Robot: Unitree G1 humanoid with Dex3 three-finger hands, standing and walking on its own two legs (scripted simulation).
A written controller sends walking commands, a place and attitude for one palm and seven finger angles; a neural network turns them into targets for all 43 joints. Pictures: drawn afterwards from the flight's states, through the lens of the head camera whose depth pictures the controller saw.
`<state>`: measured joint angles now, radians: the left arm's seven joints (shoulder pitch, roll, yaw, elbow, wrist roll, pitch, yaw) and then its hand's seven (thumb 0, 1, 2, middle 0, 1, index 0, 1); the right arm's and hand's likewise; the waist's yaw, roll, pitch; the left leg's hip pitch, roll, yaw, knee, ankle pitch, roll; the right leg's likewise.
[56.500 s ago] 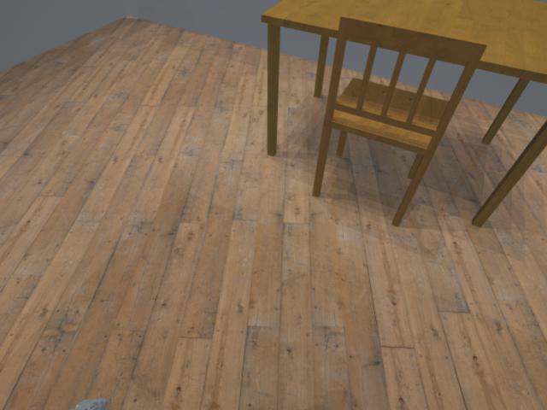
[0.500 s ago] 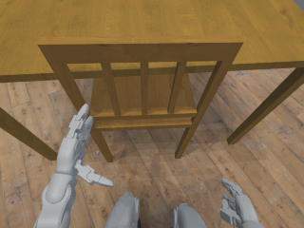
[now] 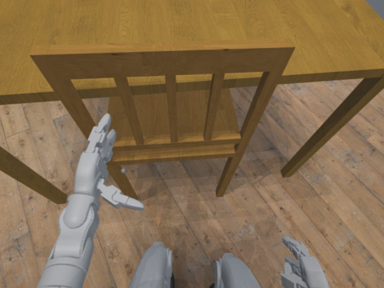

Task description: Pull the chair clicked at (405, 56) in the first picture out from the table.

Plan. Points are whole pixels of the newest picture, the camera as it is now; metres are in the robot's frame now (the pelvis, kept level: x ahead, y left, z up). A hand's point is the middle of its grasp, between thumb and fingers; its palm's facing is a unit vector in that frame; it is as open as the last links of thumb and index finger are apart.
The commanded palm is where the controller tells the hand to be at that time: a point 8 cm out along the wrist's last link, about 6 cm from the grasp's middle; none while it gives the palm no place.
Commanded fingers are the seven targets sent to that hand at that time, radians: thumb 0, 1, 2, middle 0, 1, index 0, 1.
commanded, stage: push the fingers through the gap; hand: left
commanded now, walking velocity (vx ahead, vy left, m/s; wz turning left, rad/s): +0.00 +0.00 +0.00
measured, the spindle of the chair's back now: (172, 112) +0.50 +0.06 +0.02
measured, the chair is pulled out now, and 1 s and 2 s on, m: -0.13 -0.13 -0.10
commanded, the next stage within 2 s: hook a spindle and tug to test in 1.12 s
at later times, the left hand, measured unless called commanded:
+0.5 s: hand (127, 151) +0.39 +0.15 +0.02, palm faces -0.02 -1.00 -0.06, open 16.9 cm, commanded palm +0.37 +0.20 +0.02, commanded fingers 0.00 -0.50 0.30 -0.06 -0.08 -0.06 -0.08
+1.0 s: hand (131, 140) +0.41 +0.15 +0.02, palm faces -0.01 -1.00 -0.06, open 16.9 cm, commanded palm +0.39 +0.19 +0.02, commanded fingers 0.00 -0.50 0.30 -0.06 -0.08 -0.06 -0.08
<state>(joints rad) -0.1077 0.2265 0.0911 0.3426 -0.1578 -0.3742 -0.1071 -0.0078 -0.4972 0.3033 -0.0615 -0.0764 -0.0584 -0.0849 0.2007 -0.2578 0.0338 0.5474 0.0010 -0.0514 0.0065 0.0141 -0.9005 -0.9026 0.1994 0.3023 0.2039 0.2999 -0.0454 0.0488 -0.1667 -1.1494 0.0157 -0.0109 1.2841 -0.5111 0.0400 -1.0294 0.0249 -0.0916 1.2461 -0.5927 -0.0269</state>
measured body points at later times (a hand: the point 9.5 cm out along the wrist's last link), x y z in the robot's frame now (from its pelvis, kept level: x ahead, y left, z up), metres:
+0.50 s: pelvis +0.00 +0.00 +0.00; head +0.11 +0.00 +0.43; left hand +0.38 +0.20 +0.03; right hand +0.14 -0.26 -0.11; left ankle +0.05 +0.09 -0.62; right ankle +0.00 -0.11 -0.62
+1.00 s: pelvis +0.00 +0.00 +0.00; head +0.12 +0.01 +0.43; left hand +0.41 +0.20 +0.02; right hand +0.10 -0.26 -0.12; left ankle +0.05 +0.09 -0.62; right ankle +0.00 -0.11 -0.62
